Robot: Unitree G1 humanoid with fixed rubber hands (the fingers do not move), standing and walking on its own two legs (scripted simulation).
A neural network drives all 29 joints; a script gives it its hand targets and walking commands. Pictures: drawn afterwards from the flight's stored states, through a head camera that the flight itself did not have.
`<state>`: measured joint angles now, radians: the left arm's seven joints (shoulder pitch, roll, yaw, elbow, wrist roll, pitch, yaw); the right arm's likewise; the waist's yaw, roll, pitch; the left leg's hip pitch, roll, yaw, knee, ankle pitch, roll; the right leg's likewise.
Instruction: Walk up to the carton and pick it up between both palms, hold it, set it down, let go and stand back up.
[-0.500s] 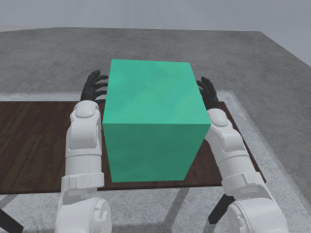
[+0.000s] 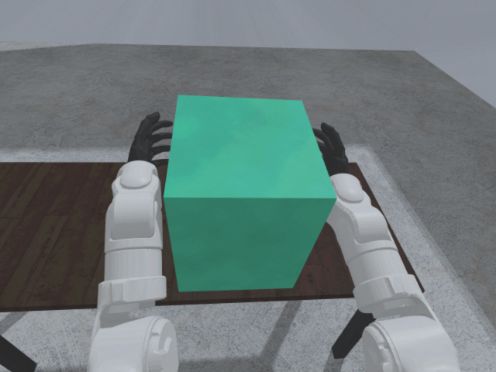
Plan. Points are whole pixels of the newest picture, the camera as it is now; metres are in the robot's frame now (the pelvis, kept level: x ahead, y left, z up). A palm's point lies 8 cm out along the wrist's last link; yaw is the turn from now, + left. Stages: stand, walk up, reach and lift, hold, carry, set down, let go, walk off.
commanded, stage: hold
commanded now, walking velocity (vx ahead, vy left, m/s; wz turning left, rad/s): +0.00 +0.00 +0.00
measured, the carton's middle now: (239, 197) +0.36 +0.01 +0.11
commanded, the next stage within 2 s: set down in 0.50 s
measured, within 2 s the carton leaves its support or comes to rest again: neither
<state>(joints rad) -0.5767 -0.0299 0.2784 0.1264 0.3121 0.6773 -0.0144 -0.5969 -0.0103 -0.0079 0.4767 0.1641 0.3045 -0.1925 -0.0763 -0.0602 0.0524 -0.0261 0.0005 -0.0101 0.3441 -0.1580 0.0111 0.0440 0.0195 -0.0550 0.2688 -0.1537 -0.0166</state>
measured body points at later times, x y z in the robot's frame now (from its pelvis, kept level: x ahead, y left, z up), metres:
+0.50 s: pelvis +0.00 +0.00 +0.00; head -0.04 +0.03 +0.45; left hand +0.37 +0.16 +0.18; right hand +0.37 -0.14 +0.17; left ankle +0.03 +0.11 -0.75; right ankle +0.01 -0.11 -0.75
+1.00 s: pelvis +0.02 +0.00 +0.00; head -0.01 +0.03 +0.45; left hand +0.39 +0.17 +0.16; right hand +0.38 -0.12 +0.14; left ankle +0.03 +0.11 -0.75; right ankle +0.01 -0.11 -0.75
